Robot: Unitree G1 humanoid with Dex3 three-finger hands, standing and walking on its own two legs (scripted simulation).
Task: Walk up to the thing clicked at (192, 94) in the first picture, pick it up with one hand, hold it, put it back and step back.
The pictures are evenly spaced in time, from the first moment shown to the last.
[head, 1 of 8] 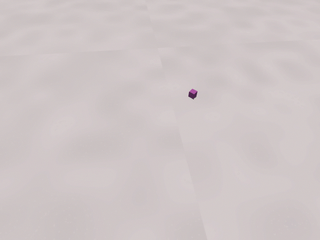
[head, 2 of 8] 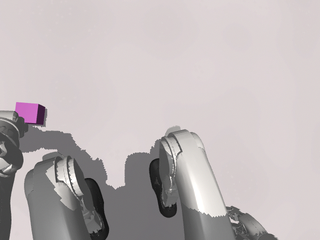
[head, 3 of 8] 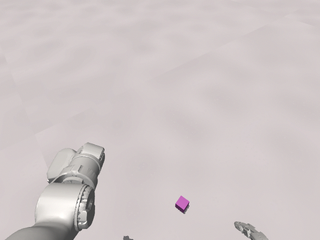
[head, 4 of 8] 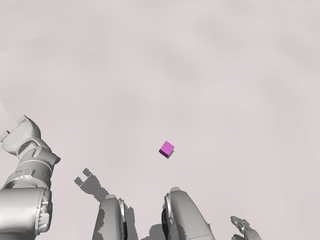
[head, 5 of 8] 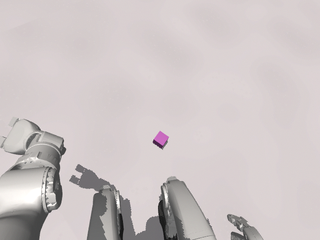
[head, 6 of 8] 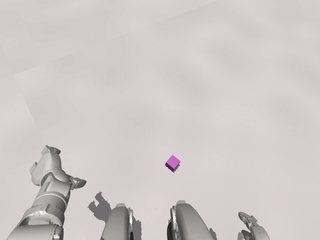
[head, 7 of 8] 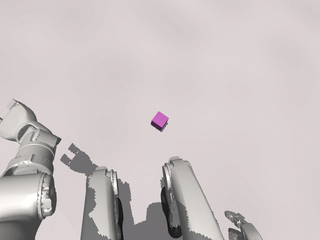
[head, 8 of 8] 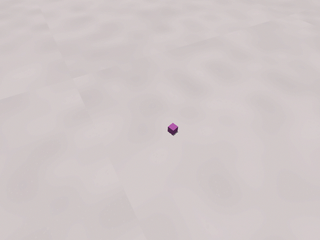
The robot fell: no
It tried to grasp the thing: yes
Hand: left
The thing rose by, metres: 0.38
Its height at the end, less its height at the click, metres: +0.00
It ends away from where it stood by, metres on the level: 0.36
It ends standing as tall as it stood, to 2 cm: yes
